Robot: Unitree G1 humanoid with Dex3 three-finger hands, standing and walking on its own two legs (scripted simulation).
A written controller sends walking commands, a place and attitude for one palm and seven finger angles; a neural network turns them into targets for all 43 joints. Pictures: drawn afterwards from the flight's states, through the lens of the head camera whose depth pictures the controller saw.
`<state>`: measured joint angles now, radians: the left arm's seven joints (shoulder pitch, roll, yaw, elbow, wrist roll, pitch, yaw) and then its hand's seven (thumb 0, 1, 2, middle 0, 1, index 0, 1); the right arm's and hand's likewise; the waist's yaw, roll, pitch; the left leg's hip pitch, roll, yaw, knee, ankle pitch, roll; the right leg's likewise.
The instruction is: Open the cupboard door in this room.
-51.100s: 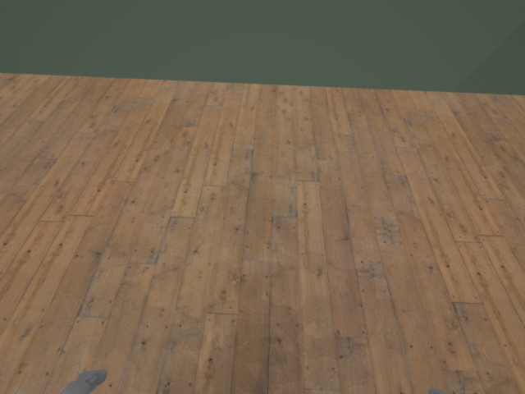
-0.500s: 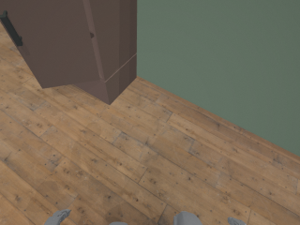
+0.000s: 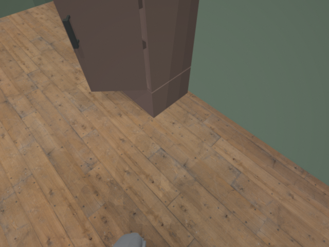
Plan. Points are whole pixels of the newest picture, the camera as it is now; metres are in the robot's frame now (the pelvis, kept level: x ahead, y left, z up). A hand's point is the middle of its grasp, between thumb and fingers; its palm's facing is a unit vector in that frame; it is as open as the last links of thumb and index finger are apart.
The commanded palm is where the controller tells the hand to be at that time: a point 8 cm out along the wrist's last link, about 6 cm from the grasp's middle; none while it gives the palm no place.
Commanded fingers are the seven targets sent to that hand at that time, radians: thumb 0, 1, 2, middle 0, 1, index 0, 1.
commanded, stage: take the last steps up to it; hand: left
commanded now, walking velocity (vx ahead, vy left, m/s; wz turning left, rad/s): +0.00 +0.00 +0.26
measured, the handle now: (72, 32) +0.99 +0.50 -0.04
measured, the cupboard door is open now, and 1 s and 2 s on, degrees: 48 48 48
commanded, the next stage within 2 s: come to a stop and stand still in 1.52 s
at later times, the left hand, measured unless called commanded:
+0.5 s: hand out of the picture +0.12 +0.26 -0.16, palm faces +0.11 -0.97 -0.20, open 7.4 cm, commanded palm none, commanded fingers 0.00 0.90 0.90 -0.20 -0.30 -0.20 -0.30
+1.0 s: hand (81, 234) +0.16 +0.25 -0.16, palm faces +0.27 -0.93 -0.25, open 7.2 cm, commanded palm none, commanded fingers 0.00 0.90 0.90 -0.20 -0.30 -0.20 -0.30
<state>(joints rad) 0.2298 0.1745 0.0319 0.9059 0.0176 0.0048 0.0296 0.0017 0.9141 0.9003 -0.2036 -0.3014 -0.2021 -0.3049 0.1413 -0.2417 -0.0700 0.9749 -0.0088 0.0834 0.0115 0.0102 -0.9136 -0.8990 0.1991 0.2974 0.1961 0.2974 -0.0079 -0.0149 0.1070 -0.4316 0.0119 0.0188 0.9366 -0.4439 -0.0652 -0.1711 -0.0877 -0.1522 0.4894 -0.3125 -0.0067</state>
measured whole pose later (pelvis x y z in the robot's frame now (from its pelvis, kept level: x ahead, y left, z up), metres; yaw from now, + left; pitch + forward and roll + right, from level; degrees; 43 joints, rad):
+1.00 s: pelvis +0.21 +0.06 +0.01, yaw +12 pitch +0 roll +1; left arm 0.33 0.17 0.05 1.07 0.02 -0.07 0.02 -0.02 0.95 0.90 -0.20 -0.30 -0.20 -0.30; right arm 0.19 -0.22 -0.07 1.03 -0.02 0.02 0.02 0.01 -0.92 -0.90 0.20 0.30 0.19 0.30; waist 0.02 0.01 0.05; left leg -0.60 0.10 0.03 0.92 -0.14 -0.05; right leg -0.05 -0.08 -0.18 0.32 -0.27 0.01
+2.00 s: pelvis +0.44 +0.23 -0.01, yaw +8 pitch +0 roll -1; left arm 0.11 0.19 0.05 0.99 0.02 0.02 0.04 -0.02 0.93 0.90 -0.20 -0.30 -0.20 -0.30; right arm 0.20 -0.14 -0.05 1.04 0.00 0.03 -0.03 0.01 -0.91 -0.90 0.20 0.30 0.20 0.30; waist -0.02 -0.05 0.12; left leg -0.34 0.02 0.02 0.68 -0.37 -0.05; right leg -0.29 -0.05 -0.06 0.54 -0.23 0.02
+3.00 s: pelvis +0.44 +0.18 +0.00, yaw +8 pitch -1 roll +0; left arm 0.25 0.15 0.02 1.12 0.00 0.00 0.03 0.00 0.92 0.90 -0.20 -0.30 -0.20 -0.30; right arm 0.26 -0.13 -0.02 1.15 -0.01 0.02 -0.04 0.01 -0.91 -0.90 0.20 0.30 0.20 0.30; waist -0.02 0.00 0.05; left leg -0.21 0.07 0.00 0.44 -0.21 -0.07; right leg -0.08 0.02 -0.05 0.43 -0.33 -0.04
